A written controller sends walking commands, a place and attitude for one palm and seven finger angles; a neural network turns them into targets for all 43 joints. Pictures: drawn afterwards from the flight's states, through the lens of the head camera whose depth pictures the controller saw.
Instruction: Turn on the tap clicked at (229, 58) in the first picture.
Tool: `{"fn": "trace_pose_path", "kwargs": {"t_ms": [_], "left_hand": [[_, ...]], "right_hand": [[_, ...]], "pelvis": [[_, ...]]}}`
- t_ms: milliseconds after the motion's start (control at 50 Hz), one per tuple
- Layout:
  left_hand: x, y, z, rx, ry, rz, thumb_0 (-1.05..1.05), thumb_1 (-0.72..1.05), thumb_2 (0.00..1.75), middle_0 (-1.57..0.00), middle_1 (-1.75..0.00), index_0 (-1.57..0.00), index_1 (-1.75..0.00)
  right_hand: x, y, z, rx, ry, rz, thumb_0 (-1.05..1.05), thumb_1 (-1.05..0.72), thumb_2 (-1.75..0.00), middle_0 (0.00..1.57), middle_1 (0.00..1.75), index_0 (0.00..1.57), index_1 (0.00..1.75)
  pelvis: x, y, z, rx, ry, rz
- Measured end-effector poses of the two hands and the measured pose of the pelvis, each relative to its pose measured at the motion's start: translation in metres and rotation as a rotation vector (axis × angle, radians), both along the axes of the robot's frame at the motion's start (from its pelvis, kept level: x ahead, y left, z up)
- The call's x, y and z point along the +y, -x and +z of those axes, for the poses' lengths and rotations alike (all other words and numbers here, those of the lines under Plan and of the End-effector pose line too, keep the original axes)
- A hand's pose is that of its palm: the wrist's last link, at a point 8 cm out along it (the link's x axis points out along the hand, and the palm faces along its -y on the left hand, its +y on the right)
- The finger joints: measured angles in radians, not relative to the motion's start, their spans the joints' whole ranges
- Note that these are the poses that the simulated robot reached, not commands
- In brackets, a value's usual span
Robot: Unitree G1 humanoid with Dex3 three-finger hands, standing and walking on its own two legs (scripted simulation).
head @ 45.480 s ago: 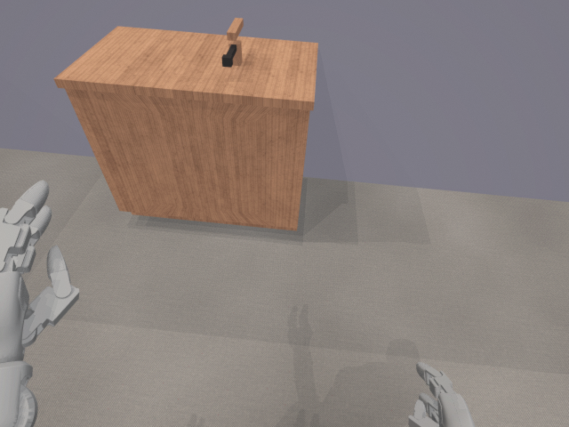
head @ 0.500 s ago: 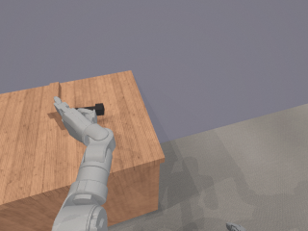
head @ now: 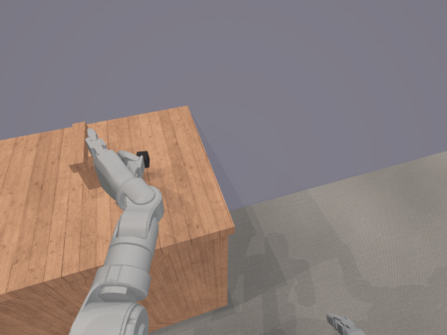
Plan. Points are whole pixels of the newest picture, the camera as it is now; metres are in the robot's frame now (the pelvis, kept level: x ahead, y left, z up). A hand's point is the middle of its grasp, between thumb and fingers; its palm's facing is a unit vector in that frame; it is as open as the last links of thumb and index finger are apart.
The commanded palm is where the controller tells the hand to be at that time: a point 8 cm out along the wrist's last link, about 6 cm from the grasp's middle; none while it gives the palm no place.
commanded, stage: draw the hand back beside the body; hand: left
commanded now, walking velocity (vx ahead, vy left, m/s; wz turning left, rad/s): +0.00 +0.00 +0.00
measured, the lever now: (143, 159) +0.49 +0.21 +0.02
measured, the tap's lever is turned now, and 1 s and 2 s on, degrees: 80 80 80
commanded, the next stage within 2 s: step back with the hand held close in 1.40 s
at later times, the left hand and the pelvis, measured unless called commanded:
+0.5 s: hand (105, 199) +0.29 +0.20 +0.13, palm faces +0.23 -0.94 -0.25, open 7.7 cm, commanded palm +0.26 +0.25 +0.15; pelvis +0.00 +0.01 +0.02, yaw -2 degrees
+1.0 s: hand (52, 216) +0.24 +0.25 +0.16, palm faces +0.32 -0.89 -0.32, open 7.5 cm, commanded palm +0.20 +0.29 +0.18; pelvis +0.02 +0.03 +0.02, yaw -2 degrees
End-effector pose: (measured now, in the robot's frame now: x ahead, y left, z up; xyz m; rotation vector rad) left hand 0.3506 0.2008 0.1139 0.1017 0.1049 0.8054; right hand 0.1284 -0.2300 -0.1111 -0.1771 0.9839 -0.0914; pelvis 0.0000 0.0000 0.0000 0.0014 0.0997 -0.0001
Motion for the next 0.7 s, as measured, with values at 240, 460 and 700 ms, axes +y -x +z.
{"fn": "trace_pose_path", "kwargs": {"t_ms": [240, 460, 700], "left_hand": [[0.025, 0.045, -0.001, 0.014, -0.06, -0.466, 0.02, 0.89, 0.9, -0.17, -0.18, -0.16, -0.17], [0.049, 0.087, 0.029, -0.062, -0.189, -0.568, 0.02, 0.89, 0.9, -0.17, -0.21, -0.17, -0.2], [0.06, 0.107, 0.044, -0.103, -0.221, -0.599, 0.02, 0.89, 0.9, -0.19, -0.24, -0.18, -0.24]], "right_hand": [[-0.017, 0.014, 0.025, -0.088, 0.006, -0.138, 0.01, -0.9, -0.9, 0.2, 0.3, 0.2, 0.3], [-0.004, -0.009, 0.034, -0.157, 0.016, -0.035, 0.01, -0.9, -0.9, 0.19, 0.3, 0.2, 0.3], [0.025, -0.042, 0.049, -0.255, -0.029, -0.003, 0.01, -0.9, -0.9, 0.2, 0.3, 0.2, 0.3]], "pelvis": [[-0.001, -0.001, 0.014, -0.126, -0.003, -0.057], [0.01, 0.003, 0.02, -0.177, 0.002, -0.036], [0.019, -0.01, 0.022, -0.186, 0.008, -0.05]]}}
